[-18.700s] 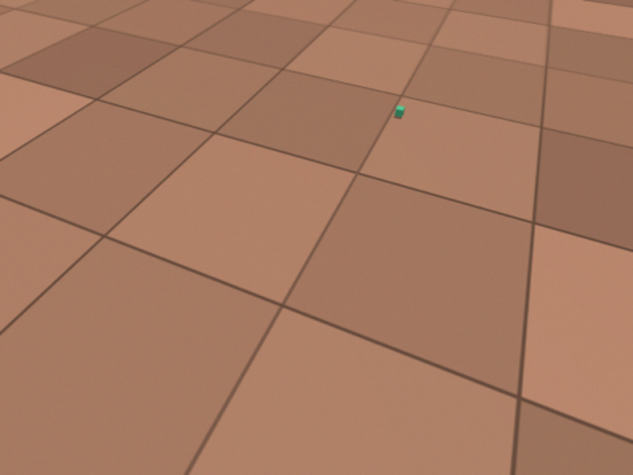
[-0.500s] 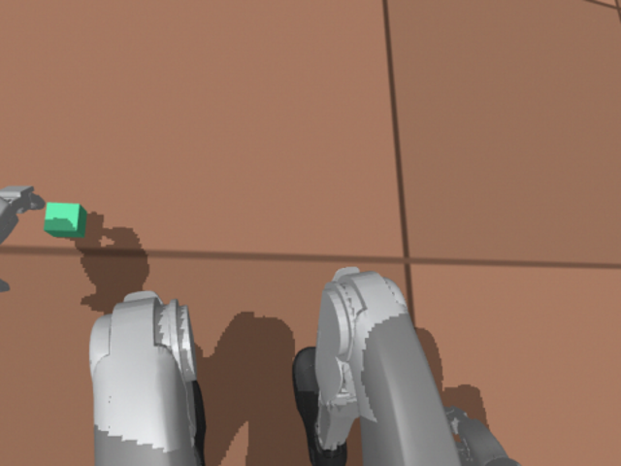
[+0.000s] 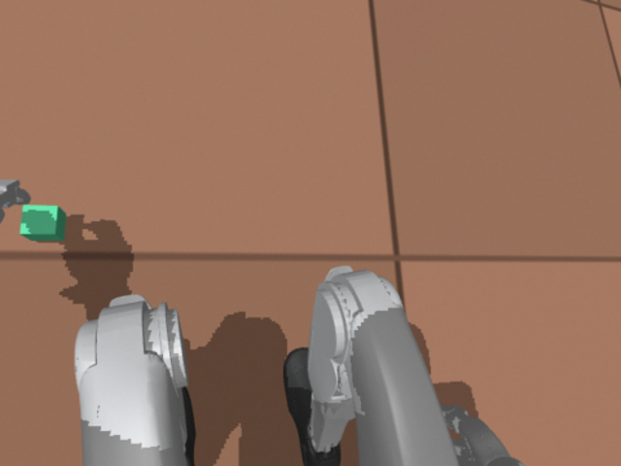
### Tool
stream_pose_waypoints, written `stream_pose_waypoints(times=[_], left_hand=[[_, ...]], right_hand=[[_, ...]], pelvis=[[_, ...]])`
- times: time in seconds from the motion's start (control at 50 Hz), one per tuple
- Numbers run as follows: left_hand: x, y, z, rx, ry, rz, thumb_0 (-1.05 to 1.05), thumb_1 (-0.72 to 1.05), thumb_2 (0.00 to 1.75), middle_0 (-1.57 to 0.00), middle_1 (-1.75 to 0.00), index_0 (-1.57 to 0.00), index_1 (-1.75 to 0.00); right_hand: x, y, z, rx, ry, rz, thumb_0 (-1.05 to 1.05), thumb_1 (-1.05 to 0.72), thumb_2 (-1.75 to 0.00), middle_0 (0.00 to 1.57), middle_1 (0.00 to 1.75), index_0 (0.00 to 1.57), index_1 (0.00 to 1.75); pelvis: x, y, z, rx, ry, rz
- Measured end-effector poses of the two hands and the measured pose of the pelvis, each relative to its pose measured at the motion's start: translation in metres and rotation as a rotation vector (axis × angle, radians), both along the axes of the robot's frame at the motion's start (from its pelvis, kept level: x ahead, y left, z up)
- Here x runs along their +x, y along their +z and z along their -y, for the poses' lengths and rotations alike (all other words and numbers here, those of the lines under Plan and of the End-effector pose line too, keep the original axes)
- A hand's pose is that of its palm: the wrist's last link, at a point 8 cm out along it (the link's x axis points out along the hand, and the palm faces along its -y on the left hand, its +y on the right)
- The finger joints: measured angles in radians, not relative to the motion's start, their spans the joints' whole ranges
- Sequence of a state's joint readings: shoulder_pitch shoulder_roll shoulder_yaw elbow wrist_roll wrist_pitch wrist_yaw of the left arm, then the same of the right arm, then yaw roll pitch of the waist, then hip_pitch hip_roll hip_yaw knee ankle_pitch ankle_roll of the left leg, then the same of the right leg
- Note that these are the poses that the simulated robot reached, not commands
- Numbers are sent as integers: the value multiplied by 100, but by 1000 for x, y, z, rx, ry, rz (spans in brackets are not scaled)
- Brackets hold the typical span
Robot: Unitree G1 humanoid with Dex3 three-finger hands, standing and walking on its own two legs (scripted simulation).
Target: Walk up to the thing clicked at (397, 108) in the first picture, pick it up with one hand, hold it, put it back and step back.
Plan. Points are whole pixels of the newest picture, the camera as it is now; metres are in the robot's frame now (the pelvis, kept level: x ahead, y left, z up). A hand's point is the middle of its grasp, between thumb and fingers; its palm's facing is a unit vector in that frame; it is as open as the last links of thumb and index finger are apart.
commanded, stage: approach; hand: left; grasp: from above
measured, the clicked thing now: (44, 223) +0.46 +0.31 -0.29
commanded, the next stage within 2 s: close in in 0.88 s
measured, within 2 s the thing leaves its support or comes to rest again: neither
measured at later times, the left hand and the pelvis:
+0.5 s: hand (25, 186) +0.47 +0.29 -0.17, palm faces -0.42 +0.00 -0.91, open 12.2 cm; pelvis +0.00 +0.00 +0.01, yaw -1 degrees
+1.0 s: hand (0, 220) +0.43 +0.31 -0.17, palm faces -0.39 -0.02 -0.92, open 12.2 cm; pelvis +0.00 +0.01 +0.00, yaw -1 degrees
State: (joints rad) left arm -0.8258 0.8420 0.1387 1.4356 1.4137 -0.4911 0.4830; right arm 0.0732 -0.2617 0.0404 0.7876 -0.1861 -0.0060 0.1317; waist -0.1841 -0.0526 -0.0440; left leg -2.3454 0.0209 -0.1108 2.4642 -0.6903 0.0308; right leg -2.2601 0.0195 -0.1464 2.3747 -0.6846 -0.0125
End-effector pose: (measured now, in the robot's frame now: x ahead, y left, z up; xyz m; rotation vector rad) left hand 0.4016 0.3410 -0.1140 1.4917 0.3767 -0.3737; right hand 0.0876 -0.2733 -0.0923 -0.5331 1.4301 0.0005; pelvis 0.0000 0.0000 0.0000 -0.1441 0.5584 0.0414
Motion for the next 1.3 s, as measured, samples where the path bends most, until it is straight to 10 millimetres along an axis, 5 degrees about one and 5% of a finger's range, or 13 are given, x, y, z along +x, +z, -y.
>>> stream_pose_waypoints(times=[0.24, 0.52, 0.68, 0.86, 0.96, 1.1, 1.2, 1.3], left_hand=[[16, -6, 10, 37, 3, -4, 0, -10, 65, -39, -71, -42, -68], [74, 6, 50, 44, -8, 44, 0, -21, 73, -32, -82, -35, -79], [46, -15, 34, 45, 49, -95, 0, -21, 74, -32, -81, -35, -78], [12, -16, 14, -32, -29, -41, 0, -19, 71, -34, -80, -37, -76], [20, -4, 21, -26, -93, 45, 0, -20, 73, -33, -81, -36, -78], [57, 23, 27, 47, -29, 125, 0, -23, 79, -31, -84, -33, -81], [73, 20, 31, 104, 39, 38, 0, -27, 80, -26, -88, -29, -84], [67, -2, 38, 83, 47, -82, 0, -29, 81, -24, -90, -27, -86]], right_hand=[[3, -2, -3, 15, 7, 5, 0, -92, -90, 20, 30, 21, 30], [-25, 10, -4, 12, -62, -5, 0, -93, -90, 20, 30, 21, 30], [-43, 10, -6, 28, -76, -63, 0, -93, -90, 20, 30, 21, 30], [-32, 11, -1, -16, -1, -73, 0, -92, -90, 20, 30, 21, 30], [-10, 12, -4, -35, 21, -9, 0, -92, -89, 20, 30, 21, 30], [10, 15, -12, -11, 24, 94, 0, -92, -89, 20, 30, 21, 30], [-1, 14, -14, 14, -2, 95, 0, -92, -89, 20, 30, 21, 30], [-28, 11, -12, 30, -44, 9, 0, -92, -90, 20, 30, 21, 30]], pelvis=[[2, 1, -1, 1, 2, -14], [4, 5, -2, -7, -6, -32], [0, 7, -2, -8, -5, -17], [-4, -1, -3, -20, -2, 21], [-3, -2, -7, -26, 3, 19], [-1, 2, -7, -18, 5, -8], [-3, 5, -5, -15, 1, -23], [-3, 8, -4, -13, 1, -22]])
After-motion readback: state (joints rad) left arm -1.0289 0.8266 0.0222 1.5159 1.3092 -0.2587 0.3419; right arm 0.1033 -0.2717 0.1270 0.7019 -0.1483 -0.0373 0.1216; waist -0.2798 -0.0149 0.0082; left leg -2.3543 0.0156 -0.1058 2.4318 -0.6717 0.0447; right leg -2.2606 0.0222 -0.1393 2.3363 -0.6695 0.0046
